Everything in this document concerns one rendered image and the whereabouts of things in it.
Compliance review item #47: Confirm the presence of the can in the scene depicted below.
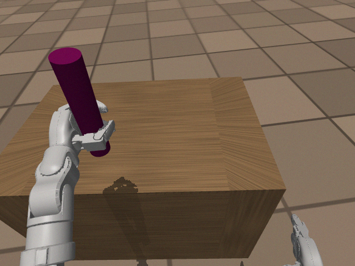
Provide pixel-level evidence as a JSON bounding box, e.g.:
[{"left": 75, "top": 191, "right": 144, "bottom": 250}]
[{"left": 48, "top": 48, "right": 110, "bottom": 157}]

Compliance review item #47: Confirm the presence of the left robot arm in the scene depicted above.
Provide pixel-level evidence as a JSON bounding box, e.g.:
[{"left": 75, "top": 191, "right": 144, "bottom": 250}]
[{"left": 19, "top": 145, "right": 80, "bottom": 266}]

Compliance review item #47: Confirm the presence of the right robot hand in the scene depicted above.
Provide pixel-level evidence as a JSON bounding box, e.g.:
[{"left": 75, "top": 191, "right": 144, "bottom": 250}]
[{"left": 283, "top": 214, "right": 323, "bottom": 266}]

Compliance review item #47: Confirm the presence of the left robot hand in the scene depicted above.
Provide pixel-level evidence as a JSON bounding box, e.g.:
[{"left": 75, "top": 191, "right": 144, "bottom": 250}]
[{"left": 49, "top": 100, "right": 115, "bottom": 156}]

